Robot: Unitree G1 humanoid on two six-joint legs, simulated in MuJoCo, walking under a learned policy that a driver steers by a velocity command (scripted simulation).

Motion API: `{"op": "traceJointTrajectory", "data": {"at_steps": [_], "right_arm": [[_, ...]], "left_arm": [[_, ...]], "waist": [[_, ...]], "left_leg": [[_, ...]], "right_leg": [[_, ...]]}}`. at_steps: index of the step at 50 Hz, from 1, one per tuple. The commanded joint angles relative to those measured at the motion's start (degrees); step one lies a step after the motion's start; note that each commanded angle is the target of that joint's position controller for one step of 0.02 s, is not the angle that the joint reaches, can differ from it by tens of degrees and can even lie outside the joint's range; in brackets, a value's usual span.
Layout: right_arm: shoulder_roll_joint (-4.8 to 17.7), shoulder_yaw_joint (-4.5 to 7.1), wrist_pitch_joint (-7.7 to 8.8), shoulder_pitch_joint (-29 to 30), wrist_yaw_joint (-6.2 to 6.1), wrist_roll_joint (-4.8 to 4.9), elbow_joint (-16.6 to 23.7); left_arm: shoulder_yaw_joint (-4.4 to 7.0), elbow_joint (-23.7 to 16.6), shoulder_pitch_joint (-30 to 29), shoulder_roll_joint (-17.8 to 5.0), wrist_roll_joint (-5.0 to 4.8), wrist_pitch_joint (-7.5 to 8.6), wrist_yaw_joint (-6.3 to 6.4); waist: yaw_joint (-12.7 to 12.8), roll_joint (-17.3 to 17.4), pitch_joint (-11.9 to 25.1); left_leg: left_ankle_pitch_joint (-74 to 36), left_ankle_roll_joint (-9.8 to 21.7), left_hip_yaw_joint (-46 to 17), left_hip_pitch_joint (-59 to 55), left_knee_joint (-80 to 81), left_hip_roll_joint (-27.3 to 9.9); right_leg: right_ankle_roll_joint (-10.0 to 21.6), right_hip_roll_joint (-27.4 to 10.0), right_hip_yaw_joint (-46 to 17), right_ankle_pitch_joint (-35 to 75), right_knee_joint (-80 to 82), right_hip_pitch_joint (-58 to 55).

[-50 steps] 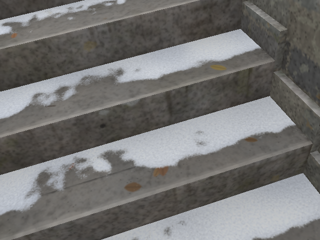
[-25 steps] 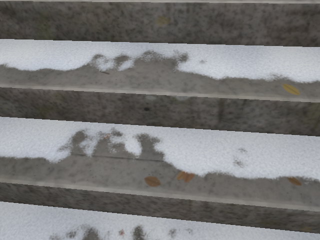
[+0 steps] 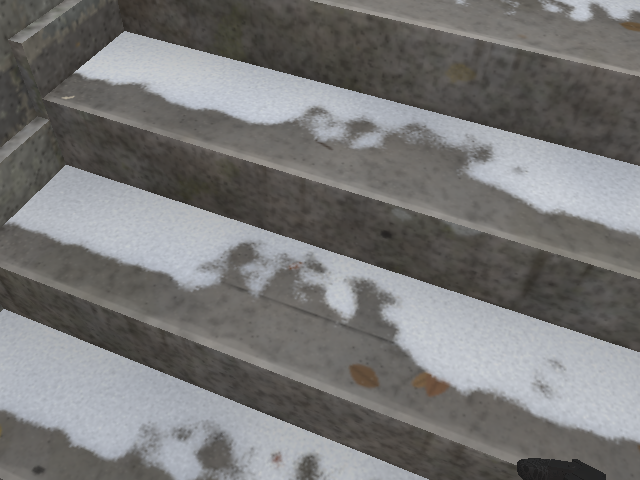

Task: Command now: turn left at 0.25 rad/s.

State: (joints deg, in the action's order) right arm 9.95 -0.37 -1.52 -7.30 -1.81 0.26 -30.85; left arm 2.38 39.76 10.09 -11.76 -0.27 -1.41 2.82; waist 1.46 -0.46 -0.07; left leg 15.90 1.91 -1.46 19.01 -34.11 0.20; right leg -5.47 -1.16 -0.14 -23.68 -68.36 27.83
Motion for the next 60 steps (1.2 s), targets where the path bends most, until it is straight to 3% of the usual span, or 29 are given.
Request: {"op": "traceJointTrajectory", "data": {"at_steps": [1,3,4,5,6,7,8,9,10,13,17,18,21,23,27,34,36,37,43,44,46,48,53,56,57,60], "right_arm": [[6.60,2.46,0.90,0.03,0.18,0.47,4.00],[3.31,1.39,1.15,1.22,0.66,1.60,3.46],[0.42,0.59,1.47,1.08,1.85,1.96,3.73],[0.67,0.94,1.65,-0.73,2.73,2.01,3.40],[-1.11,0.53,1.59,-4.48,3.35,1.11,2.64],[1.28,0.93,1.27,-3.01,3.11,0.65,1.85],[3.79,1.73,1.03,0.18,2.50,1.13,1.68],[3.34,2.03,0.75,0.95,1.72,1.46,1.64],[3.70,2.24,0.54,0.78,1.62,1.11,1.39],[2.29,2.27,0.61,-1.87,1.48,1.16,-0.71],[1.99,2.36,0.68,-4.73,1.57,0.67,-3.37],[2.02,2.24,1.01,-5.50,1.92,0.04,-4.16],[2.38,2.17,1.41,-7.18,2.23,0.27,-5.85],[3.04,2.31,1.12,-8.63,1.87,0.85,-6.71],[4.25,2.51,1.01,-11.43,1.33,0.92,-8.34],[3.59,2.25,0.82,-11.92,1.26,0.81,-9.71],[4.06,2.22,0.94,-12.50,0.74,1.29,-9.88],[3.72,2.10,1.04,-12.74,0.47,0.97,-10.23],[3.96,2.04,0.69,-12.17,0.39,1.07,-11.30],[4.49,1.99,0.61,-10.94,0.66,0.94,-11.03],[4.31,1.98,1.01,-11.31,0.52,0.78,-11.45],[4.63,1.95,1.21,-10.73,0.31,1.28,-12.08],[4.40,1.73,1.33,-10.28,0.34,1.25,-13.18],[4.37,1.68,1.41,-10.04,0.34,1.44,-13.56],[4.52,1.66,1.34,-10.33,0.22,0.88,-13.76],[4.72,1.66,1.33,-10.55,-0.21,1.14,-14.22]], "left_arm": [[0.16,-1.96,1.71,-1.50,-0.44,-0.27,-0.41],[-0.16,0.54,5.83,-0.21,0.55,0.25,-0.73],[-0.59,1.79,7.93,0.37,2.85,0.18,-1.63],[0.05,1.11,7.81,-2.46,3.47,0.29,-2.12],[0.67,0.80,2.97,-4.32,2.74,0.04,-1.99],[0.85,-0.16,0.19,-3.33,1.95,0.14,-2.11],[0.97,0.04,0.35,-2.93,1.84,0.32,-1.94],[1.29,0.77,1.29,-3.58,1.94,0.51,-1.37],[1.65,1.47,2.81,-3.99,1.62,0.72,-0.64],[1.50,3.17,5.97,-2.21,1.59,0.96,0.30],[1.00,4.87,7.20,-1.19,1.99,0.89,0.37],[1.17,5.84,8.57,-1.42,2.40,0.63,0.34],[1.08,7.04,10.33,-1.36,2.26,0.50,0.09],[1.01,7.62,10.86,-1.60,1.72,0.86,-0.14],[1.28,9.66,13.61,-2.41,1.34,1.33,-0.34],[0.76,12.08,15.00,-1.19,1.58,1.75,-0.62],[0.32,11.97,14.23,-0.60,1.48,1.92,-1.32],[0.45,11.98,14.03,-1.43,1.52,1.75,-1.05],[0.23,13.60,15.84,-1.30,1.51,1.34,-0.66],[-0.25,13.65,15.89,-0.46,1.49,1.55,-1.14],[0.13,14.41,15.95,-1.74,1.09,1.98,-1.16],[-0.09,14.78,16.00,-1.56,1.00,2.03,-0.81],[-0.20,15.91,16.58,-1.71,1.27,1.84,-0.16],[-0.34,16.62,17.00,-1.56,1.06,2.03,-0.18],[-0.17,16.62,15.97,-2.06,0.85,2.06,-0.22],[-0.13,17.63,16.30,-2.11,0.75,2.50,-0.79]], "waist": [[-2.13,15.24,5.22],[-0.27,12.35,5.27],[-0.21,6.85,5.62],[-2.01,0.64,6.42],[-5.52,-8.88,6.85],[-4.31,-9.07,4.28],[-2.49,-6.14,1.04],[-2.09,-4.72,-0.96],[-1.90,-5.14,-2.55],[-1.42,-2.42,-2.68],[-1.25,-0.06,-1.98],[-1.17,1.47,-1.25],[-0.80,3.07,-1.20],[-0.78,2.63,-1.46],[-0.92,3.06,-1.04],[-1.25,1.42,-0.98],[-1.16,2.57,1.21],[-1.37,2.56,0.99],[-0.78,1.58,-1.03],[-0.30,1.14,-0.74],[-0.87,0.20,0.51],[-0.52,0.97,-1.29],[-0.53,2.03,-2.68],[-0.49,2.11,-2.39],[-0.78,1.09,-2.69],[-1.04,1.79,-1.95]], "left_leg": [[-30.13,11.51,-10.58,-8.53,7.91,-11.93],[-27.87,9.28,-10.95,-6.33,7.46,-10.87],[-23.79,6.19,-9.00,-3.53,5.28,-7.67],[-9.64,2.76,-5.45,-0.78,1.54,-4.05],[2.38,-0.49,-5.18,-1.57,5.54,-3.68],[3.06,-2.06,-4.60,-3.77,6.79,-3.62],[2.87,-2.47,-3.82,-2.69,6.55,-3.16],[2.67,-2.63,-3.01,-1.72,6.05,-3.12],[2.11,-2.99,-2.82,-0.98,6.66,-3.30],[0.78,-2.82,-2.55,-1.03,7.78,-3.50],[-1.43,-2.80,-2.92,-1.10,9.25,-3.89],[-1.58,-2.91,-2.60,-0.94,9.26,-3.98],[-2.80,-2.68,-3.23,-0.42,10.29,-4.29],[-4.30,-2.48,-3.78,-0.73,11.01,-4.45],[-6.96,-2.30,-3.25,-2.42,11.37,-4.37],[-12.66,-1.46,-3.57,-4.92,12.23,-4.67],[-16.72,-0.84,-3.85,-7.23,10.69,-5.04],[-17.01,-0.64,-4.28,-7.93,11.82,-5.09],[-16.12,-0.26,-4.19,-8.07,13.25,-4.77],[-17.11,0.00,-3.67,-7.44,11.96,-4.41],[-16.22,0.13,-4.09,-7.94,12.30,-4.63],[-13.76,-0.08,-3.76,-6.28,12.69,-4.20],[-11.63,-0.09,-3.80,-5.44,13.62,-4.03],[-11.81,-0.04,-3.89,-5.72,13.83,-4.08],[-12.57,-0.05,-3.74,-5.84,14.12,-4.15],[-11.96,0.38,-3.67,-6.66,14.33,-4.06]], "right_leg": [[1.11,0.30,2.55,-3.74,24.53,-7.01],[3.41,-0.16,2.02,12.89,42.90,-15.52],[4.26,-2.49,-2.17,27.33,44.25,-19.82],[5.53,-5.80,-5.01,38.80,44.92,-22.68],[9.45,-7.44,-6.08,33.96,45.00,-20.35],[10.49,-6.38,-7.08,18.39,48.09,-15.22],[9.90,-5.29,-7.07,10.23,50.13,-14.08],[9.59,-5.16,-6.75,6.94,51.29,-13.31],[9.73,-5.24,-6.54,6.49,51.88,-13.17],[9.93,-4.89,-5.75,3.63,52.73,-14.07],[10.00,-4.06,-5.09,4.76,53.53,-15.91],[10.14,-3.81,-4.15,6.17,52.69,-16.93],[10.15,-3.31,-3.48,9.85,52.14,-18.56],[9.97,-3.23,-3.77,12.36,52.39,-19.00],[10.06,-3.48,-3.31,17.88,51.83,-20.16],[9.31,-3.45,-2.48,24.03,51.87,-20.64],[9.31,-3.24,-2.67,25.49,52.30,-21.29],[9.09,-3.36,-2.19,25.51,52.21,-21.28],[8.33,-3.32,-1.67,22.54,53.10,-20.69],[8.53,-3.13,-1.95,23.97,53.15,-21.33],[8.27,-3.26,-2.18,22.17,53.00,-21.61],[7.79,-2.84,-2.33,17.89,53.28,-20.69],[7.26,-2.85,-2.27,14.08,53.38,-18.64],[7.00,-3.05,-2.24,14.13,53.36,-18.55],[6.88,-2.74,-2.07,15.37,53.45,-18.45],[6.63,-2.91,-2.09,15.15,53.48,-18.60]]}}
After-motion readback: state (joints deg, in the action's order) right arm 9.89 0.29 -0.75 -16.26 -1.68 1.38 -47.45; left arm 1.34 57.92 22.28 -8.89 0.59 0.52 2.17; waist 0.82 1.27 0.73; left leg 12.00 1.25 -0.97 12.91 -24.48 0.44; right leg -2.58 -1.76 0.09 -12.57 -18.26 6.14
